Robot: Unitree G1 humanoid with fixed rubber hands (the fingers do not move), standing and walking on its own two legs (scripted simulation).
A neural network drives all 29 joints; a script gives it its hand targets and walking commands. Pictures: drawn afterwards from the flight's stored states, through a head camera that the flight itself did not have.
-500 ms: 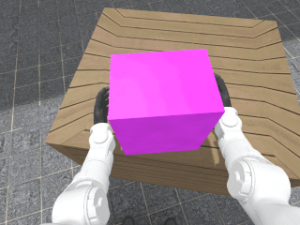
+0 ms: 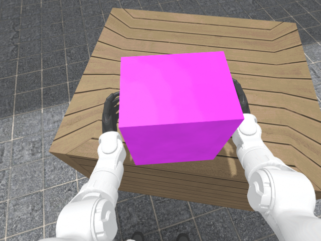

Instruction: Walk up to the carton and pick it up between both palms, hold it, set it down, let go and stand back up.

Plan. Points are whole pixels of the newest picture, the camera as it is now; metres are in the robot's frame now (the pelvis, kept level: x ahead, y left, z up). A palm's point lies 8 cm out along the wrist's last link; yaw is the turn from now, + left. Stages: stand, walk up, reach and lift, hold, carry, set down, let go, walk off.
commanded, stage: reach and lift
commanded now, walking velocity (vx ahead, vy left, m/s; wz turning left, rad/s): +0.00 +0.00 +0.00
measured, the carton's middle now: (173, 115) +0.43 +0.01 +0.00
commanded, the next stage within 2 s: none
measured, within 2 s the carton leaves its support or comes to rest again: leaves its support in 0.54 s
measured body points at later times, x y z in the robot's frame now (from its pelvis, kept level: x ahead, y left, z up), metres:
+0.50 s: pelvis -0.01 +0.00 -0.01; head +0.08 +0.00 +0.43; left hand +0.38 +0.18 +0.00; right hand +0.45 -0.14 +0.04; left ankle -0.01 +0.14 -0.73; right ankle +0.01 -0.09 -0.73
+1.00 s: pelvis -0.02 +0.00 +0.01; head -0.02 +0.01 +0.46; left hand +0.39 +0.18 +0.11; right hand +0.42 -0.15 +0.14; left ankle -0.01 +0.14 -0.73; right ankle +0.01 -0.09 -0.73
